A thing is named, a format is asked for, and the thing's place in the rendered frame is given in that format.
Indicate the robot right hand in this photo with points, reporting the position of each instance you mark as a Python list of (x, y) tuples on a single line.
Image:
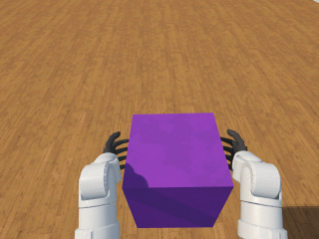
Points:
[(237, 145)]

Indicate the robot right forearm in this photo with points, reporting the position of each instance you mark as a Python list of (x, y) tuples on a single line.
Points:
[(261, 197)]

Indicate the robot left forearm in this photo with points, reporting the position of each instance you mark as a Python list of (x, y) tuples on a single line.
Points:
[(98, 218)]

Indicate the robot left hand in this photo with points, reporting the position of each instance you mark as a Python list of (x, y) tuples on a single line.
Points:
[(111, 144)]

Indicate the carton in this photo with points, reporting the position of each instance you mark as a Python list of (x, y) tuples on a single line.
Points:
[(176, 173)]

